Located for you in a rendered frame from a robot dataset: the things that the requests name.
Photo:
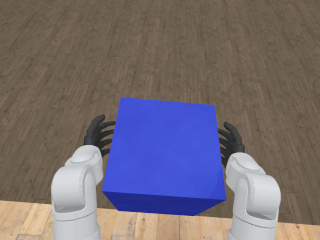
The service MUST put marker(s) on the right robot forearm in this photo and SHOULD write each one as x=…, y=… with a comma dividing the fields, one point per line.
x=256, y=201

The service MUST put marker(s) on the left robot forearm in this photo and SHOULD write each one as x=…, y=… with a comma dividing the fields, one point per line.
x=74, y=198

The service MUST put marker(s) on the robot left hand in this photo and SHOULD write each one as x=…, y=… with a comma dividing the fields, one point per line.
x=94, y=135

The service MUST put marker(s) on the carton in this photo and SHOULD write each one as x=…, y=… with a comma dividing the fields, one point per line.
x=164, y=158

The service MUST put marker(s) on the robot right hand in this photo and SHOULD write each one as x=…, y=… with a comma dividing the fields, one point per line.
x=233, y=145

